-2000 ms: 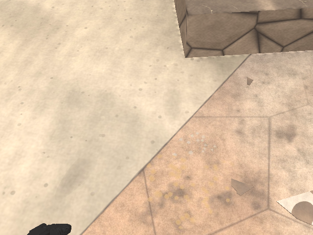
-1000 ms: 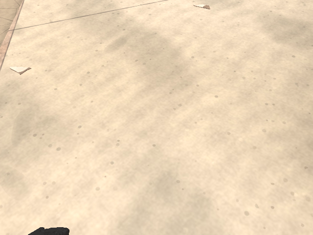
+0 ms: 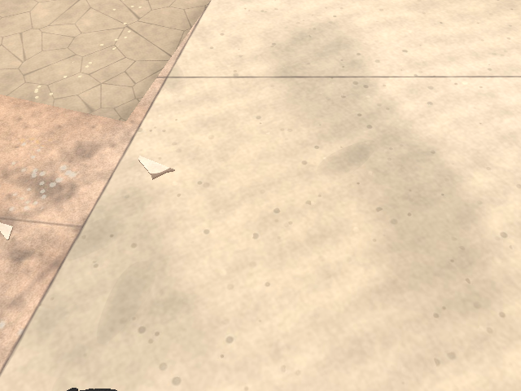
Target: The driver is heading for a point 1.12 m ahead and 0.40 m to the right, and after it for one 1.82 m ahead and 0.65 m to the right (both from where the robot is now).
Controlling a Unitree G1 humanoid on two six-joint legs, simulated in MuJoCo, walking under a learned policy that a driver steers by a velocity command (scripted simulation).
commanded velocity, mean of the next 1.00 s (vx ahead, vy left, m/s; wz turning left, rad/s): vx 0.21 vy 0.00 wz -0.50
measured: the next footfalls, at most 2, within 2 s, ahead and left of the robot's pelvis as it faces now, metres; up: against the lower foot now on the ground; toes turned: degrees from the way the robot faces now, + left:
left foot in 0.48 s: +0.30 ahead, +0.09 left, +0.00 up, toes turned -24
right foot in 0.98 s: +0.23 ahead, -0.20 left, +0.00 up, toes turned -37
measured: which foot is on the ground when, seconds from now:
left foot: up 0.00-0.46, down 0.48-0.98, up 1.00-1.00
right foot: down 0.00-0.48, up 0.50-0.96, down 0.98-1.00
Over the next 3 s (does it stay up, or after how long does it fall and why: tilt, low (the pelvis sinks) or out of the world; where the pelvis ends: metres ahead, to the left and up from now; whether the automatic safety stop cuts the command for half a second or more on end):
stays up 0.63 -0.26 0.02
